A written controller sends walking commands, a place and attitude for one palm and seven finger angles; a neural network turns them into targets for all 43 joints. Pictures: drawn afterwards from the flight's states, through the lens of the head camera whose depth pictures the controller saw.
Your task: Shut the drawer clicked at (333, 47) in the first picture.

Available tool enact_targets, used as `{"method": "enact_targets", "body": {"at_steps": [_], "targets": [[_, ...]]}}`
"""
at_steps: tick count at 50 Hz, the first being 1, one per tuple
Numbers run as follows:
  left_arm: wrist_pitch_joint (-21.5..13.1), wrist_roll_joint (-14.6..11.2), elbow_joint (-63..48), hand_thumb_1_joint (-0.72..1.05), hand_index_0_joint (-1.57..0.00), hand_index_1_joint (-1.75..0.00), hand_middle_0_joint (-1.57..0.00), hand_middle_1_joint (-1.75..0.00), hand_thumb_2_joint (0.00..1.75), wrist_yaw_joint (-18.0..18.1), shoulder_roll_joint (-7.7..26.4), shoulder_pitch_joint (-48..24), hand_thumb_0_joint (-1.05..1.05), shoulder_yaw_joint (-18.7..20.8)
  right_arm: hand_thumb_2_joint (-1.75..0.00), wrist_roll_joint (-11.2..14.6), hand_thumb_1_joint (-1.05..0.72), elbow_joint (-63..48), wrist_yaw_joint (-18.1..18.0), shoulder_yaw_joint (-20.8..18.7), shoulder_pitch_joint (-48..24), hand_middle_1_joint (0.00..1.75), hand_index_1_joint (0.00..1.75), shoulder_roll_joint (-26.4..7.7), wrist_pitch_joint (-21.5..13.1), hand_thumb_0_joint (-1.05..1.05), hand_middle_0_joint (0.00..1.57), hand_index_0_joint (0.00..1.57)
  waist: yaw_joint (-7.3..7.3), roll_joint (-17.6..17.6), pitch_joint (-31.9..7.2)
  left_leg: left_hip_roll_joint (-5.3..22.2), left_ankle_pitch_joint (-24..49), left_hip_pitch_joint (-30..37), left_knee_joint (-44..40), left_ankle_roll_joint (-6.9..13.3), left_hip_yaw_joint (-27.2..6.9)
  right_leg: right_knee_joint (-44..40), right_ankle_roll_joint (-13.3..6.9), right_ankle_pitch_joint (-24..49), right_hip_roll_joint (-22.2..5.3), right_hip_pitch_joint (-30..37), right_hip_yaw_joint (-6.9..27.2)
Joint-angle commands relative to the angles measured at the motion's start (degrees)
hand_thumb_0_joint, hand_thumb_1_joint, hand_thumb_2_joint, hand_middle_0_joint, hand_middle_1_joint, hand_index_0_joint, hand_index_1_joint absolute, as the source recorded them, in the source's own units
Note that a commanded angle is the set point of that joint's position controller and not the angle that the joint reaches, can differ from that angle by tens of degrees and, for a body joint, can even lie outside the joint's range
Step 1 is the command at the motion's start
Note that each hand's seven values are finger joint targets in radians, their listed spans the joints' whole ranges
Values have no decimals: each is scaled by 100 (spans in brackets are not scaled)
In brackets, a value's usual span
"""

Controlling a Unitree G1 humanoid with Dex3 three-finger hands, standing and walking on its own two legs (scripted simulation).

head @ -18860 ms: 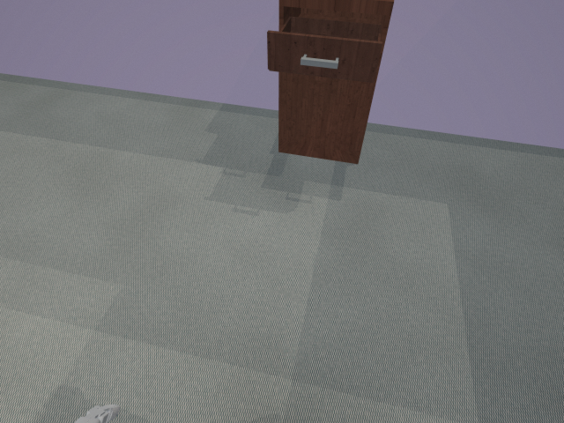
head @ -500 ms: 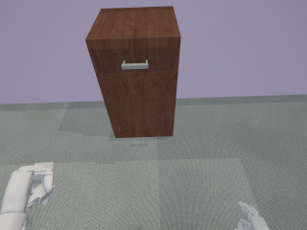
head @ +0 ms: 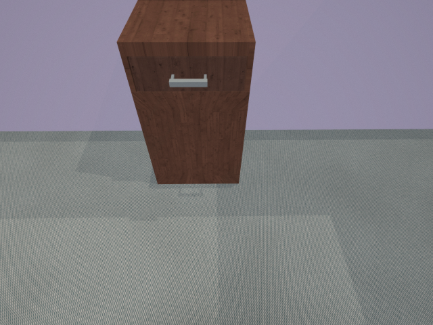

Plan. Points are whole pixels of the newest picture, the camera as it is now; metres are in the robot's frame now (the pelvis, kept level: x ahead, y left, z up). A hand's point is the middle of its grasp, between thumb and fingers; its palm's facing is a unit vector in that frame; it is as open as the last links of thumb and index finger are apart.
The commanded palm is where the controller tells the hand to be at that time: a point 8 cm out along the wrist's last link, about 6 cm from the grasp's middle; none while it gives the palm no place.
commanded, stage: let the arm hang, fingers relaxed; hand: left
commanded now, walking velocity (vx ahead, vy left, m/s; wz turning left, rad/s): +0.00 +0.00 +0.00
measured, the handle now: (188, 79) +0.91 +0.16 -0.07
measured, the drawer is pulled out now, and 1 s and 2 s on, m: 0.00 0.00 0.00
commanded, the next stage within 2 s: look to check the result in 0.52 s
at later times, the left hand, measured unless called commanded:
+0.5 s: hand out of the picture +0.03 +0.15 -0.17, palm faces +0.00 -0.98 -0.18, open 7.3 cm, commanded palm none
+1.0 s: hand out of the picture +0.02 +0.15 -0.17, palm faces +0.01 -0.98 -0.20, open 7.4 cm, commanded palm none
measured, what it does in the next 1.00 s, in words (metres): stands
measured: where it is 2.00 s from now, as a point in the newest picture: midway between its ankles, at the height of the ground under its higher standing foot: outside the picture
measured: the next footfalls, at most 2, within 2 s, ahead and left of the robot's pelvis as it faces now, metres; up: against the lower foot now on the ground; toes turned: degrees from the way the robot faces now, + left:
none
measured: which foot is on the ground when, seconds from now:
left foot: down 0.00-1.00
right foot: down 0.00-1.00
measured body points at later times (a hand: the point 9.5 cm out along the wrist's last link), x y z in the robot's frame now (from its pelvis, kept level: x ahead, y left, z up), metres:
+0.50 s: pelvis +0.02 -0.01 +0.00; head +0.02 -0.02 +0.45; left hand +0.03 +0.20 -0.16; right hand +0.00 -0.24 -0.16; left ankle +0.08 +0.09 -0.74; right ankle -0.03 -0.12 -0.74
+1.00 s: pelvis +0.03 -0.02 +0.00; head +0.05 -0.03 +0.45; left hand +0.02 +0.20 -0.15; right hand +0.03 -0.25 -0.16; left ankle +0.08 +0.09 -0.74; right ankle -0.03 -0.12 -0.74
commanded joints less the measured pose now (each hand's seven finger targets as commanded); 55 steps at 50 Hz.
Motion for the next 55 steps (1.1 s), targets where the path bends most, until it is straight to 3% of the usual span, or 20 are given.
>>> {"method": "enact_targets", "body": {"at_steps": [1,5,9,23,26,33,44,55], "targets": [[-132,-42,-129,90,-20,-30,-20,-30,90,69,543,-92,0,68,-90,-28,-90,-64,-59,-181,136,30,30,-785,-152,0,20,20,-112,-301,193,630,-877,654,-698,86,-768,-831,-342,-636,-554,-1006,583],[-138,-49,23,90,-20,-30,-20,-30,90,89,488,-30,0,51,-90,-33,-90,90,-56,-153,174,30,30,-673,-158,0,20,20,-95,-482,196,593,-765,667,-687,73,-673,-859,-333,-650,-581,-966,617],[-136,-46,78,90,-20,-30,-20,-30,90,105,400,-46,0,49,-90,-45,-90,209,-54,-128,150,30,30,-554,-175,0,20,20,-75,-192,239,589,-668,658,-730,61,-627,-812,-304,-541,-588,-946,608],[-175,-66,130,90,-20,-30,-20,-30,90,144,167,-200,0,68,-90,-44,-90,355,-110,-87,197,30,30,-299,-241,0,20,20,-56,-74,143,596,235,741,-551,21,-484,-811,-262,287,-616,-532,576],[-171,-70,126,90,-20,-30,-20,-30,90,141,170,-234,0,76,-90,-43,-90,375,-117,-86,240,30,30,-304,-232,0,20,20,-74,-116,210,597,156,707,-555,10,-472,-844,-275,221,-599,-537,589],[-194,-77,134,90,-20,-30,-20,-30,90,155,163,-197,0,86,-90,-30,-90,389,-136,-104,250,30,30,-336,-250,0,20,20,-87,-155,-36,628,506,903,-435,26,-437,-816,-270,573,-609,-380,589],[-192,-75,180,90,-20,-30,-20,-30,90,159,170,-171,0,86,-90,-27,-90,407,-146,-109,123,30,30,-395,-241,0,20,20,-83,-196,64,648,431,959,-472,27,-431,-872,-260,545,-601,-403,602],[-223,-72,153,90,-20,-30,-20,-30,90,162,270,-238,0,100,-90,-25,-90,379,-149,-113,-45,30,30,-489,-265,0,20,20,-64,-230,-6,663,723,1057,-445,14,-355,-874,-212,1122,-644,-258,618]]}}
